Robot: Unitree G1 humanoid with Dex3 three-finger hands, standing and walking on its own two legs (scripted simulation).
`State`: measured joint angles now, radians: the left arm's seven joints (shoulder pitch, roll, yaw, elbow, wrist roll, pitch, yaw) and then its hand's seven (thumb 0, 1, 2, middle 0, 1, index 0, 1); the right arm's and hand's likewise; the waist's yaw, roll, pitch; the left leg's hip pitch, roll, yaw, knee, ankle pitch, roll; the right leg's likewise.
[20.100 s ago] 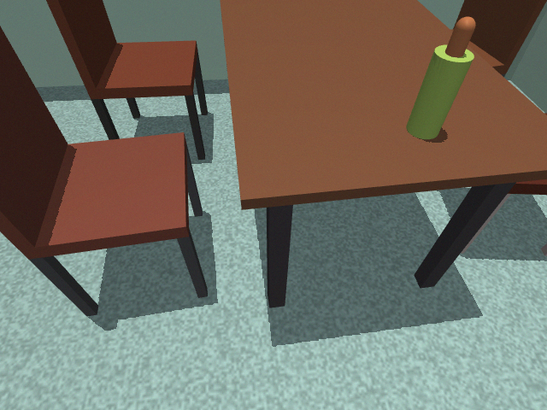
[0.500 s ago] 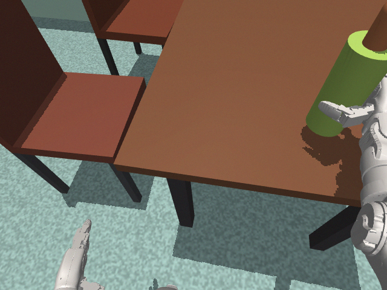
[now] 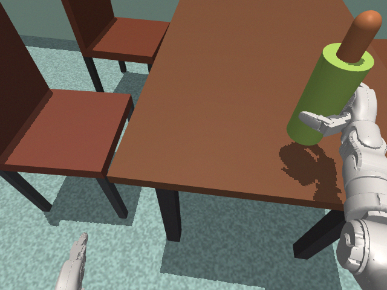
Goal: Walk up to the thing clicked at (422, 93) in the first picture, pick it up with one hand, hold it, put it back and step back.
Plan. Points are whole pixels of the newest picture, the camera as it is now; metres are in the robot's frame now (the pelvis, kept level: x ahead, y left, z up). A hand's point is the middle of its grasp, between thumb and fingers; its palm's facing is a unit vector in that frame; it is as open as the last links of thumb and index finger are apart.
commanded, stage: lift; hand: right
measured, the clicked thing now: (330, 86) +0.45 -0.20 +0.20
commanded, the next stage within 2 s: hold in 1.08 s
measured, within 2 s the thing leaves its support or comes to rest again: neither
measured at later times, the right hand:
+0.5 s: hand (340, 108) +0.37 -0.19 +0.22, palm faces +0.19 +0.98 -0.01, open 11.0 cm
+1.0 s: hand (362, 110) +0.33 -0.18 +0.25, palm faces +0.19 +0.98 -0.02, open 11.0 cm
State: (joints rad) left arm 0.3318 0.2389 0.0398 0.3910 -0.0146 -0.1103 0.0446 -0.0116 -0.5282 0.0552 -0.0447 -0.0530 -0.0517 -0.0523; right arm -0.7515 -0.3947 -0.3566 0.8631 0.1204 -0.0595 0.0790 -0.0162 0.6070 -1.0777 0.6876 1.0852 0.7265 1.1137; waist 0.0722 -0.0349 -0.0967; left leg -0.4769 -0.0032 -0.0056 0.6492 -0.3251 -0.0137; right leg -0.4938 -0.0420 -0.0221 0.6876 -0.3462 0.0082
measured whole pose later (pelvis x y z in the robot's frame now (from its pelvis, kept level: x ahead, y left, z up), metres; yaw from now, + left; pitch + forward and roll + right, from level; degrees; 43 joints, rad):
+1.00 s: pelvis -0.02 +0.01 +0.01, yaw -2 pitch -2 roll +0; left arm 0.27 0.24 0.07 0.57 -0.03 -0.17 0.08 -0.01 -0.53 0.05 -0.04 -0.04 -0.04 -0.05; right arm -0.47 -0.29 -0.29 0.04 0.21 0.56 0.01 -0.02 0.61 -1.09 0.69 1.08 0.73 1.11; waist 0.00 -0.07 -0.07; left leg -0.23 0.02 0.02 0.55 -0.28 -0.01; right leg -0.24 -0.02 0.00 0.54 -0.26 0.01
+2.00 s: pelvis -0.02 +0.01 +0.01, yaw -3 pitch -2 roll +0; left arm 0.25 0.26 0.08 0.64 -0.04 -0.21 0.08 -0.01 -0.53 0.05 -0.04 -0.05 -0.05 -0.05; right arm -0.48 -0.30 -0.31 -0.11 0.24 0.74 0.02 -0.02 0.61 -1.09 0.69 1.08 0.73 1.11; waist -0.01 -0.09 -0.09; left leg -0.22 0.02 0.04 0.55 -0.29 0.00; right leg -0.24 -0.02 0.02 0.54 -0.27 0.02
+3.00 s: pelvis -0.02 +0.01 +0.01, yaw -3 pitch -3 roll +0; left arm 0.25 0.25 0.09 0.64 -0.03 -0.24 0.09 -0.01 -0.54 0.05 -0.05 -0.05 -0.05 -0.05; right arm -0.46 -0.31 -0.31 -0.12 0.24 0.73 0.02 -0.02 0.61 -1.09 0.69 1.08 0.73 1.11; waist -0.01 -0.09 -0.09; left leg -0.22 0.02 0.03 0.55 -0.28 -0.01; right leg -0.24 -0.01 0.02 0.55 -0.26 0.01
